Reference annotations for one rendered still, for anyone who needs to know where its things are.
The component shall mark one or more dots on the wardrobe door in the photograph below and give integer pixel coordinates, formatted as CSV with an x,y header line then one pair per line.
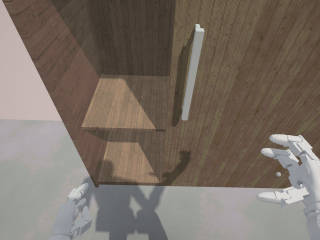
x,y
258,75

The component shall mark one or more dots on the robot right hand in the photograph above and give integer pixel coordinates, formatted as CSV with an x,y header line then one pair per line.
x,y
308,172

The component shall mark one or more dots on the handle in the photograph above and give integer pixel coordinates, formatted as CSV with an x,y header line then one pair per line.
x,y
194,61

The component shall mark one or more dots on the robot right forearm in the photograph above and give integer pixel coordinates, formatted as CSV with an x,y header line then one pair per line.
x,y
312,213

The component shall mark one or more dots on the robot left hand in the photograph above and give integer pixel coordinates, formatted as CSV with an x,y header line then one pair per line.
x,y
64,223

